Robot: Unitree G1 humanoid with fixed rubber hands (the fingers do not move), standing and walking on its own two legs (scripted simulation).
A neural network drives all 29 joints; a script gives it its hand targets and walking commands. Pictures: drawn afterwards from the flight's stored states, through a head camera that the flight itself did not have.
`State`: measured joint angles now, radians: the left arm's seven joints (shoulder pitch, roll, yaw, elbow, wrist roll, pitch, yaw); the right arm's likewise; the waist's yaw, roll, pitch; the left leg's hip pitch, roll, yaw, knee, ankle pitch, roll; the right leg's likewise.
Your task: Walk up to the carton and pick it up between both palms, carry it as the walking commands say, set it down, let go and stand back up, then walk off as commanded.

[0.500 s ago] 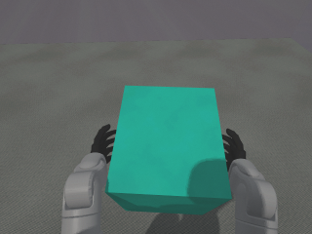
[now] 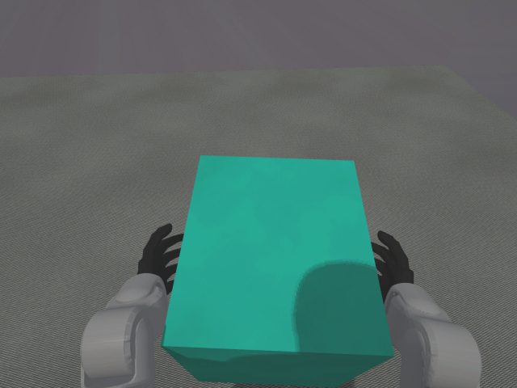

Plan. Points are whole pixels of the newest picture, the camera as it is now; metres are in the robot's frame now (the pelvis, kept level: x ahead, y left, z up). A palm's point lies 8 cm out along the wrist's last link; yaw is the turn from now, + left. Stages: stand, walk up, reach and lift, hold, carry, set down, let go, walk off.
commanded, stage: carry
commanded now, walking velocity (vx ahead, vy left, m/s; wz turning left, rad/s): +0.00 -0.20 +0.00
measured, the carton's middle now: (271, 277) +0.28 +0.00 +0.04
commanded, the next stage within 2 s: none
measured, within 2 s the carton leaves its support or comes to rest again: neither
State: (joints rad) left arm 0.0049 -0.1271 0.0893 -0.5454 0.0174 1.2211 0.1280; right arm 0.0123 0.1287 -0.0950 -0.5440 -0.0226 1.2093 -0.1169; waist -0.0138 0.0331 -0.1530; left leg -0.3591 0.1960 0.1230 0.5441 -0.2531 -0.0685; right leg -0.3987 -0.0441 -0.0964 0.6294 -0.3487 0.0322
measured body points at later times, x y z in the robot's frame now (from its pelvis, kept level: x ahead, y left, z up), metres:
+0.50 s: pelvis -0.02 -0.10 +0.00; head -0.04 -0.08 +0.45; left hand +0.21 +0.06 +0.07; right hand +0.21 -0.26 +0.09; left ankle -0.02 +0.01 -0.74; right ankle -0.03 -0.24 -0.67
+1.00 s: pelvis -0.05 -0.24 -0.01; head -0.08 -0.23 +0.44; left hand +0.18 -0.07 +0.08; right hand +0.19 -0.39 +0.09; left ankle -0.06 -0.16 -0.74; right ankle -0.03 -0.31 -0.74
